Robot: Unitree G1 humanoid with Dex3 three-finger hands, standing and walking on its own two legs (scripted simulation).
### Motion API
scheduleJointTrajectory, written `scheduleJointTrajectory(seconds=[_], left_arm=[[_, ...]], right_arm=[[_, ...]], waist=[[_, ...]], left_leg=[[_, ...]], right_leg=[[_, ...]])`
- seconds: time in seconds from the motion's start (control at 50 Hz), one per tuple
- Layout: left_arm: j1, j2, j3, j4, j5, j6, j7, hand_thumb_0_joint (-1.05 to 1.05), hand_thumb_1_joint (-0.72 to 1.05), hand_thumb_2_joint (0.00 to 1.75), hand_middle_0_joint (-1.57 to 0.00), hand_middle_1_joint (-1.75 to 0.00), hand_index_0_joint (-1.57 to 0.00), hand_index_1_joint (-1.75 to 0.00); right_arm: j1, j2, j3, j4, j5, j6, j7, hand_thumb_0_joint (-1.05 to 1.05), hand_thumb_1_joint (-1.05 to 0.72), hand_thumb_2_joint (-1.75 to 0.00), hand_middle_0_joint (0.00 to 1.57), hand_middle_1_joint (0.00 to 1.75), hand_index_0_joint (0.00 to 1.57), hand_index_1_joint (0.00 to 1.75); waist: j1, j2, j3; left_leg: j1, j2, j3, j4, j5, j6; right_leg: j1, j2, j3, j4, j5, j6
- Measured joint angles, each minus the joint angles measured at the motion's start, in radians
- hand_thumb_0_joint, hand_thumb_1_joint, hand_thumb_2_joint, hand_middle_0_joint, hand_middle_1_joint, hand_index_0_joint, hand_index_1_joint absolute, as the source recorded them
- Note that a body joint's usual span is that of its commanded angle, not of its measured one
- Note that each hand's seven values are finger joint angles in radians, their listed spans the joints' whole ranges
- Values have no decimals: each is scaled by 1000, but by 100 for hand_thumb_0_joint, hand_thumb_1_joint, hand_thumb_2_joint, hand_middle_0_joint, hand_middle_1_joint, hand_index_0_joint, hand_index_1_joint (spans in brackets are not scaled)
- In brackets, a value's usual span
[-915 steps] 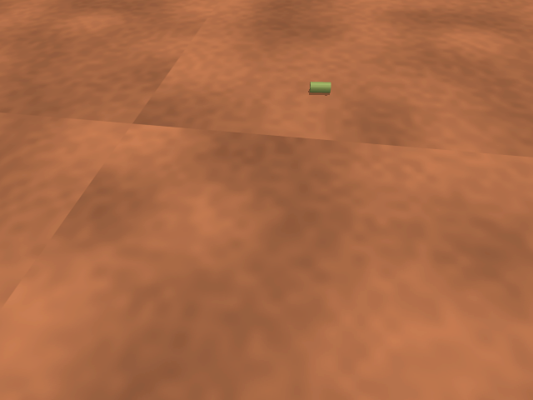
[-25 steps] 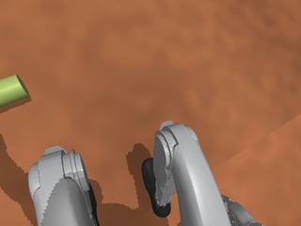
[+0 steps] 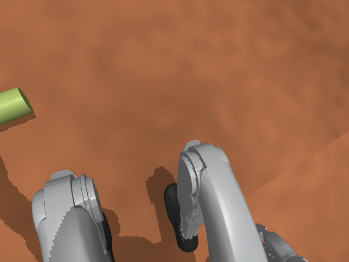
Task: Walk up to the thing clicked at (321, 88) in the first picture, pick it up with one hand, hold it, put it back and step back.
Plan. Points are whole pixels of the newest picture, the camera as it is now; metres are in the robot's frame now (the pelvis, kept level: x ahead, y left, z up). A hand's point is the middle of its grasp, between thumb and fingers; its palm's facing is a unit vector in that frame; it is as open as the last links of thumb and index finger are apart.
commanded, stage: rise first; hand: left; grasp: from above
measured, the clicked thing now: out of the picture +0.49 +0.35 -0.28
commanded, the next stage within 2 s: approach in 0.06 s
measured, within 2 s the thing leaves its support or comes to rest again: neither
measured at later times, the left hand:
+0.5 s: hand out of the picture +0.47 +0.33 -0.17, palm faces -0.40 -0.16 -0.90, open 14.2 cm
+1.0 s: hand out of the picture +0.43 +0.36 -0.20, palm faces -0.49 -0.19 -0.85, open 14.2 cm
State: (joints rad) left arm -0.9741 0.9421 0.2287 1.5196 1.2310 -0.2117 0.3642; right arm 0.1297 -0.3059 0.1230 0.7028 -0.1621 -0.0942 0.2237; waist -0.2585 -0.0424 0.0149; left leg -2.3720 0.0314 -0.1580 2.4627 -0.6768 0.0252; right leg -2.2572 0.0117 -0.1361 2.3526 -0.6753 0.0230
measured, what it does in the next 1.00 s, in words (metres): stands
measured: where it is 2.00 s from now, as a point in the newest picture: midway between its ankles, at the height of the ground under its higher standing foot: (145, 242)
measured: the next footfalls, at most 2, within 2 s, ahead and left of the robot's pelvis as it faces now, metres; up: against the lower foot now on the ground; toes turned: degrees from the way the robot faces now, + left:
none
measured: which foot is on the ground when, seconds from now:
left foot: down 0.00-1.00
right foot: down 0.00-1.00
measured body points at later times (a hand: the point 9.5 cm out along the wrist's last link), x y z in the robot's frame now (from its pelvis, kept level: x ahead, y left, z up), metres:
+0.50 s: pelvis +0.00 +0.00 +0.00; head +0.25 +0.10 +0.36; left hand +0.49 +0.33 -0.12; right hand +0.06 -0.27 -0.08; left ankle +0.07 +0.12 -0.28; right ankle +0.10 -0.12 -0.28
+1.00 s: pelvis +0.00 +0.00 +0.00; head +0.26 +0.10 +0.35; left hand +0.46 +0.37 -0.15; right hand +0.04 -0.27 -0.08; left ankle +0.07 +0.12 -0.28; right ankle +0.10 -0.12 -0.28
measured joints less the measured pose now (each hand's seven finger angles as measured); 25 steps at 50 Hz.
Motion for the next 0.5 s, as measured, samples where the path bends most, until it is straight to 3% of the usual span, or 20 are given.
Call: scheduleJointTrajectory(seconds=[0.22,0.42,0.5], left_arm=[[14,-20,-3,-48,-8,0,3,0,-51,97,-9,-102,-9,-101],[-61,-66,-113,-7,-15,34,7,0,-55,100,-9,-101,-8,-102],[-116,-81,-117,24,7,43,28,0,-55,101,-9,-101,-8,-102]], right_arm=[[9,6,-9,11,2,-2,3,0,-89,-89,20,30,20,30],[10,14,-3,16,4,-11,3,0,-89,-89,20,30,20,30],[20,14,10,6,1,-18,-3,0,-89,-89,20,30,20,30]], waist=[[10,-2,-6],[-6,-4,-18],[-36,-6,-15]], left_leg=[[0,-3,1,0,-8,-1],[-1,-1,9,-11,2,2],[-4,-1,5,-12,4,0]], right_leg=[[2,-2,1,0,-10,1],[-2,-1,7,-8,-1,3],[-6,0,5,-11,4,1]])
